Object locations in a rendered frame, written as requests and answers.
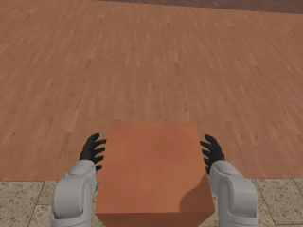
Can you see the robot right hand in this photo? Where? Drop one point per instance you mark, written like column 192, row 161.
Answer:
column 214, row 154

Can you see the carton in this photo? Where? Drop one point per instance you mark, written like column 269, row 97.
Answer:
column 153, row 175

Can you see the left robot forearm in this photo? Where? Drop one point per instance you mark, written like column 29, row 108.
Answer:
column 71, row 202

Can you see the right robot forearm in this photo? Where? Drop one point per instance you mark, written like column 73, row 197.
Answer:
column 237, row 196

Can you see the robot left hand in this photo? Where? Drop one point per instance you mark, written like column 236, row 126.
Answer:
column 89, row 152

